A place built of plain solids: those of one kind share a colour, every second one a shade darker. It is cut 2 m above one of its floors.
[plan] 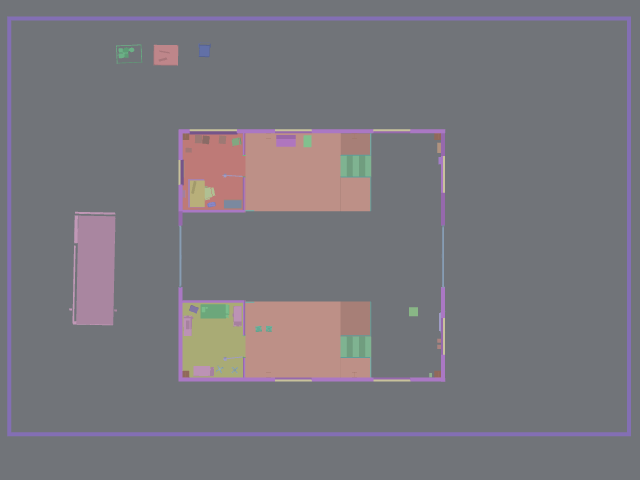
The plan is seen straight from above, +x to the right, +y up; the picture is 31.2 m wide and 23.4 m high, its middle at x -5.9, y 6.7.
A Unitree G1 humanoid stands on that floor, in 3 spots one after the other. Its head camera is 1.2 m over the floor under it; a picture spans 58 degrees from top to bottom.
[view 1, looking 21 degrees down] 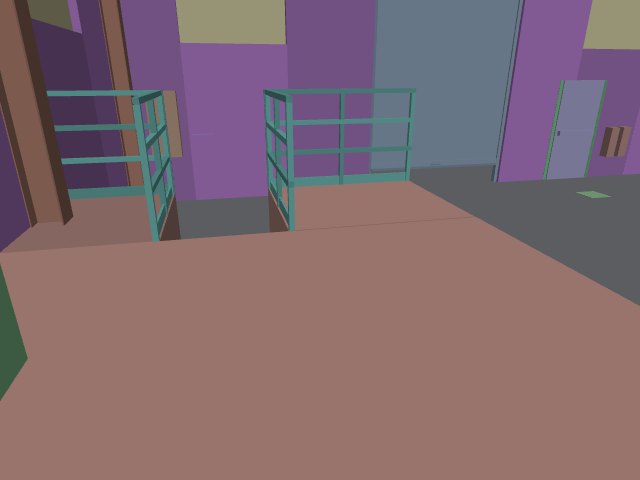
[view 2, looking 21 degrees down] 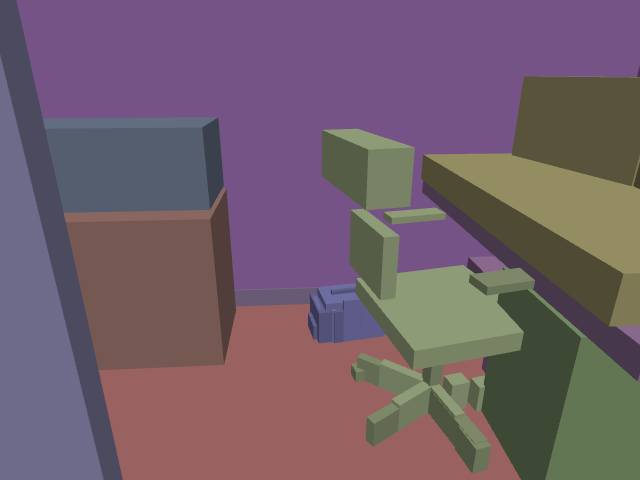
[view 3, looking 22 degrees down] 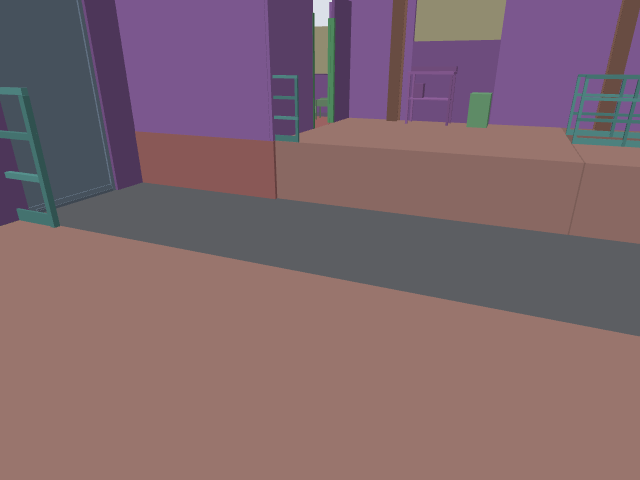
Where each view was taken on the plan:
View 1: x -8.20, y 10.30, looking -13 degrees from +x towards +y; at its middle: raised_floor_bank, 3.35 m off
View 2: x -10.90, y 10.30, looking -94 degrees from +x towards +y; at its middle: wall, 2.30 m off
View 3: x -5.90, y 1.50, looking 113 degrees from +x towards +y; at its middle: ground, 5.93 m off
